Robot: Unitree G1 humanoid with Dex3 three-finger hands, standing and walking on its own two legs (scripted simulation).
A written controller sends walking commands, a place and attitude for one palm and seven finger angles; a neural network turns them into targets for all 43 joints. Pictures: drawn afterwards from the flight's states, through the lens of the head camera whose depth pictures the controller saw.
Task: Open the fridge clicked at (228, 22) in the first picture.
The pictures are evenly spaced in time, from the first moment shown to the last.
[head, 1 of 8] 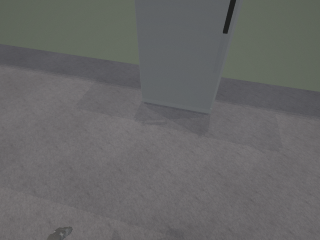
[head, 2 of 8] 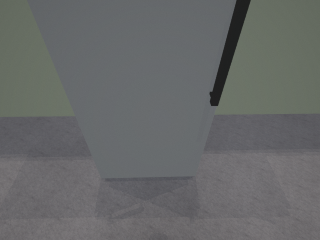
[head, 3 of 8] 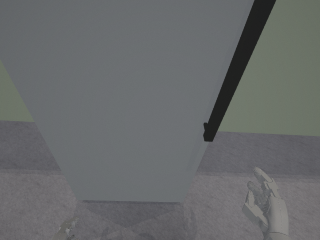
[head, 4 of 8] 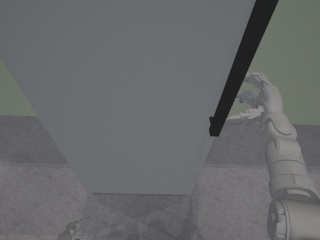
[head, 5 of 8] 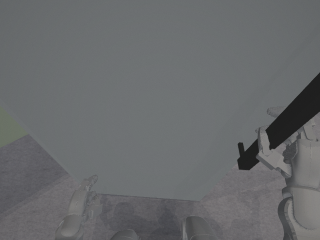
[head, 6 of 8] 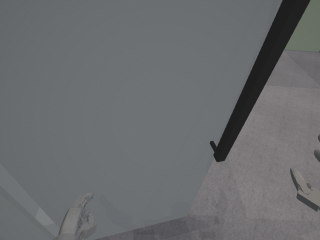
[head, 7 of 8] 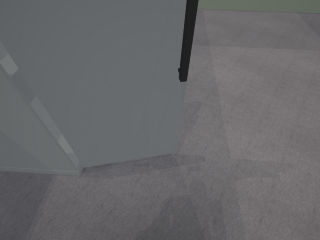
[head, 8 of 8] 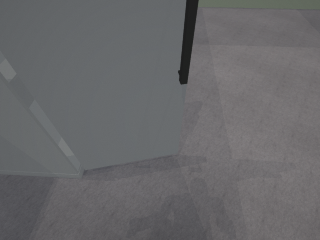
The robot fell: no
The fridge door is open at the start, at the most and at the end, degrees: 0 80 75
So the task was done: yes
